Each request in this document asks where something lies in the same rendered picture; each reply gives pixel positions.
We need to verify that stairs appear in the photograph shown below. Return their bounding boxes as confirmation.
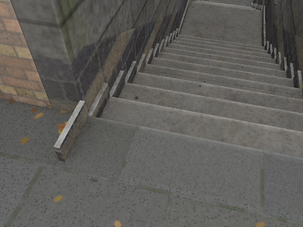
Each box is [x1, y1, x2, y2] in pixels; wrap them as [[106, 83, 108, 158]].
[[191, 0, 259, 10], [100, 34, 303, 158]]

